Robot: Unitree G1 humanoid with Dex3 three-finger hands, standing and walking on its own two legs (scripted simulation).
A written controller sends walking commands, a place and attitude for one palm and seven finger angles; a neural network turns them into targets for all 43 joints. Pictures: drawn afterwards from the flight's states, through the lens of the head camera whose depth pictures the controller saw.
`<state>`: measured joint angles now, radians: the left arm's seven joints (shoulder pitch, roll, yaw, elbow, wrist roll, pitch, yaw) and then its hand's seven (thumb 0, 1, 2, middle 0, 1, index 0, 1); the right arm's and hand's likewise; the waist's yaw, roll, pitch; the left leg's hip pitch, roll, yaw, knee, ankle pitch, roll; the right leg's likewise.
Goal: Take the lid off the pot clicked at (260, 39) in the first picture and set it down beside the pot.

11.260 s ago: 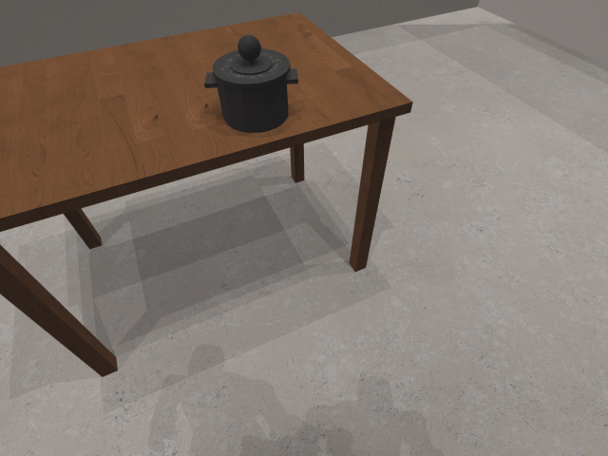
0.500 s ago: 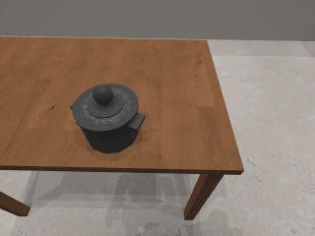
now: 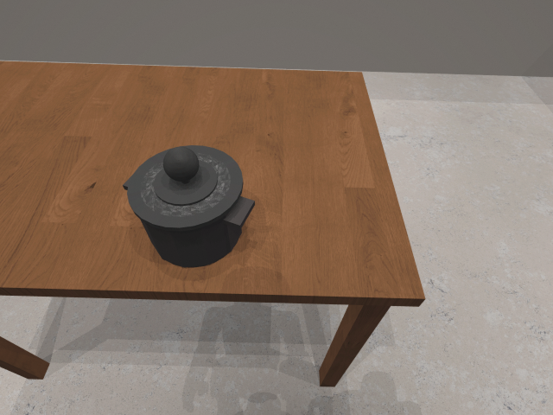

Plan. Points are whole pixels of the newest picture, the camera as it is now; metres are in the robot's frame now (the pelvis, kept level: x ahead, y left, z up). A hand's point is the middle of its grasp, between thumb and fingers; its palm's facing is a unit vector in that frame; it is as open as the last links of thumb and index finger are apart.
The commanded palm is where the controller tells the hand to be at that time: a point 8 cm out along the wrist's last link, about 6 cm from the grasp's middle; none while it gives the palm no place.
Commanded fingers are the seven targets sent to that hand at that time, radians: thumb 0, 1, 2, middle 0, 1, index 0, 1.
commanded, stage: look again from close up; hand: left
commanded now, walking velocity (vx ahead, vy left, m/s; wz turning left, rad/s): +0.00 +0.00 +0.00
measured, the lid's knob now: (181, 164) +0.42 +0.17 +0.14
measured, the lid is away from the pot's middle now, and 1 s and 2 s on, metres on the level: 0.00 0.00 0.00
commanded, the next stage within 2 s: shuffle to correct the standing spot in 0.72 s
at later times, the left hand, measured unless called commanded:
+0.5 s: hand out of the picture -0.01 +0.17 -0.18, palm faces +0.03 -0.98 -0.18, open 7.3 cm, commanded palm none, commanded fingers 0.00 0.90 0.90 -0.20 -0.30 -0.20 -0.30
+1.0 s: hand out of the picture -0.02 +0.18 -0.18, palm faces +0.03 -0.98 -0.19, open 7.3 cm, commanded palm none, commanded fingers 0.00 0.90 0.90 -0.20 -0.30 -0.20 -0.30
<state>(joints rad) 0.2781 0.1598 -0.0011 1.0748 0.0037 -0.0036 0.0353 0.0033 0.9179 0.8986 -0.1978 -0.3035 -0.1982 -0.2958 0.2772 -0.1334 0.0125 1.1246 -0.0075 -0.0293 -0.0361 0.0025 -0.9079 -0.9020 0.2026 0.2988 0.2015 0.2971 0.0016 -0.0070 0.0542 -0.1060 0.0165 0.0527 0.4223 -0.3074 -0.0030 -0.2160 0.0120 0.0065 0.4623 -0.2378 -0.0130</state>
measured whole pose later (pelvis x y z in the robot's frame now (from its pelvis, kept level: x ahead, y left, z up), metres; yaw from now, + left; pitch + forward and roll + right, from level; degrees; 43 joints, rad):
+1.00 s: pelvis -0.02 +0.01 +0.00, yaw -1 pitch -1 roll +1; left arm 0.29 0.15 0.01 1.06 0.01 0.01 0.04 0.00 0.92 0.90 -0.20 -0.30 -0.20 -0.30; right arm 0.28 -0.11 0.00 1.11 0.00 -0.02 -0.04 0.01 -0.91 -0.90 0.20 0.30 0.20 0.30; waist 0.01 -0.02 0.06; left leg -0.14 0.00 0.08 0.46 -0.30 0.01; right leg -0.26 0.00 0.03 0.50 -0.22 0.00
